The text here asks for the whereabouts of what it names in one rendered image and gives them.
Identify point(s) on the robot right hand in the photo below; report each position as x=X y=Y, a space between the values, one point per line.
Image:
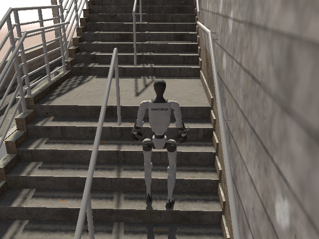
x=184 y=138

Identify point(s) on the robot left hand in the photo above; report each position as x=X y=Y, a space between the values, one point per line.
x=133 y=135

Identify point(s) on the robot right shin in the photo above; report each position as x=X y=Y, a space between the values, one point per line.
x=171 y=184

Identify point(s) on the right robot forearm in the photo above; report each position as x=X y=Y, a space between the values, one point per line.
x=182 y=130

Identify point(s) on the robot left upper arm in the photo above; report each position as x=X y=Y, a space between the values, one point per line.
x=141 y=113

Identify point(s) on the robot right upper arm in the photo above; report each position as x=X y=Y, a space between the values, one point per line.
x=177 y=113

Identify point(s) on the left robot foot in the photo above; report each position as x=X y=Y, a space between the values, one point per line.
x=148 y=198

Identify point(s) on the left robot forearm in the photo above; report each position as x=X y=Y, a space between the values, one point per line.
x=135 y=129

